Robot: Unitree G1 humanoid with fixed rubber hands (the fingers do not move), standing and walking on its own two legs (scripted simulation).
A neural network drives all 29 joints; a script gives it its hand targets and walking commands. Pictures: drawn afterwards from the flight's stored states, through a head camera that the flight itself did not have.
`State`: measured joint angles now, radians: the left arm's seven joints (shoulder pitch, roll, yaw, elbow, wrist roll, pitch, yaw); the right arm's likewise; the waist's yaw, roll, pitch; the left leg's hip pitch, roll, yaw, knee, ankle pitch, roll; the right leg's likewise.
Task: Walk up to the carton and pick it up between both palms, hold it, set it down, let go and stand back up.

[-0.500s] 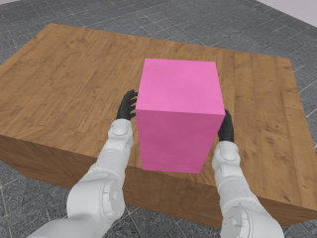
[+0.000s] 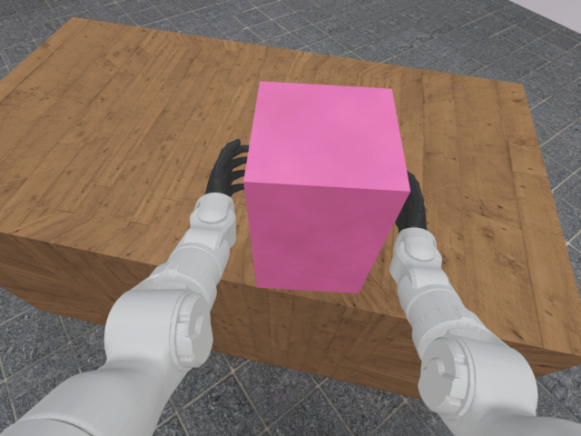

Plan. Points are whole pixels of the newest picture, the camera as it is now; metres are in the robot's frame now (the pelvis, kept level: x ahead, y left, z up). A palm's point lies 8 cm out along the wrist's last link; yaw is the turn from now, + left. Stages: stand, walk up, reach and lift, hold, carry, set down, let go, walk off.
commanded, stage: set down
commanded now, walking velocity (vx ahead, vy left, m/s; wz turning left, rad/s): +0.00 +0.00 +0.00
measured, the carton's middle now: (315, 200) +0.46 -0.01 +0.01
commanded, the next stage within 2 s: none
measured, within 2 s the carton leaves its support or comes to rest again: neither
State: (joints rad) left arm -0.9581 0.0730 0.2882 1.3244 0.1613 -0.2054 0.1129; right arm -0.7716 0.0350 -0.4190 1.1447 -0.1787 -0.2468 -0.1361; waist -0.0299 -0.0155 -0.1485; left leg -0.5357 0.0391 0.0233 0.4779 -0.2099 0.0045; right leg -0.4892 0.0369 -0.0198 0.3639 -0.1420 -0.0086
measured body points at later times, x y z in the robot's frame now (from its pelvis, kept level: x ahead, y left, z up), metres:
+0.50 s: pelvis -0.01 +0.00 -0.02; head +0.05 +0.03 +0.43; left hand +0.45 +0.14 +0.05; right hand +0.42 -0.15 +0.03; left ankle +0.00 +0.11 -0.74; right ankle +0.01 -0.12 -0.74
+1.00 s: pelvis -0.04 -0.02 -0.01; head -0.03 +0.00 +0.44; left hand +0.43 +0.15 +0.14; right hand +0.40 -0.21 +0.13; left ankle +0.00 +0.11 -0.74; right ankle +0.01 -0.12 -0.74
